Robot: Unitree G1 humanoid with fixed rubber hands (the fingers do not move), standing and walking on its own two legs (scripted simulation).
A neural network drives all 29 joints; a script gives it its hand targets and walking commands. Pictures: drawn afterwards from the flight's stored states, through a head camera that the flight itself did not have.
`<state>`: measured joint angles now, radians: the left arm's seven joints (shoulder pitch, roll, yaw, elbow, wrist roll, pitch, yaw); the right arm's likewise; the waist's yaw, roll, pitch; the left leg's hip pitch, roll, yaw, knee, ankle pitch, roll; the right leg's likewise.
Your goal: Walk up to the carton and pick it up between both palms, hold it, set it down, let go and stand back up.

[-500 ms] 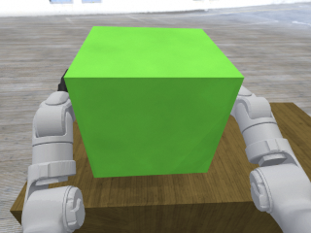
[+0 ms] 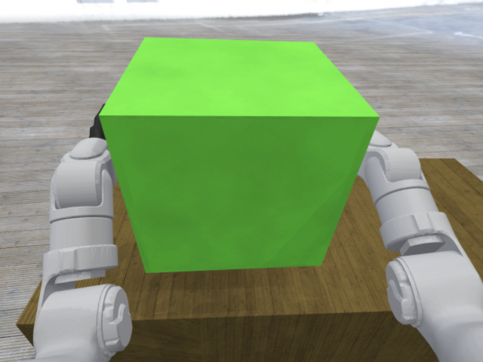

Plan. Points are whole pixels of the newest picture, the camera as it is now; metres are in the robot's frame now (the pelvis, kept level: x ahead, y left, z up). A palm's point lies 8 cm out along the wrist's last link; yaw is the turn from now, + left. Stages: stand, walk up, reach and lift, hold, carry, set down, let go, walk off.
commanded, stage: hold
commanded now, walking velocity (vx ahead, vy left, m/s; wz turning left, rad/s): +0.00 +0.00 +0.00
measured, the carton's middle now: (233, 152) +0.41 +0.00 +0.22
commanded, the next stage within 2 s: none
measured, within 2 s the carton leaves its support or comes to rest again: neither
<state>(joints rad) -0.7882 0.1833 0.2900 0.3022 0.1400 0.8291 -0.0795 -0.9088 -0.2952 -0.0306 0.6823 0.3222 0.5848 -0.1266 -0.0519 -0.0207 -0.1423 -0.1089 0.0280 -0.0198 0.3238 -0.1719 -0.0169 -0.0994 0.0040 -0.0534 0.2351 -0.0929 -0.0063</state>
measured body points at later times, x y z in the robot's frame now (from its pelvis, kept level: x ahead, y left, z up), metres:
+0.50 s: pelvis +0.00 +0.00 +0.00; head -0.07 +0.02 +0.44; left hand +0.38 +0.20 +0.25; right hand +0.39 -0.19 +0.26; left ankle +0.00 +0.13 -0.75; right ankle +0.03 -0.12 -0.75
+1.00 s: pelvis +0.00 +0.00 +0.00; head -0.07 +0.02 +0.44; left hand +0.38 +0.20 +0.25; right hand +0.39 -0.19 +0.26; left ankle +0.00 +0.13 -0.75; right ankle +0.03 -0.12 -0.75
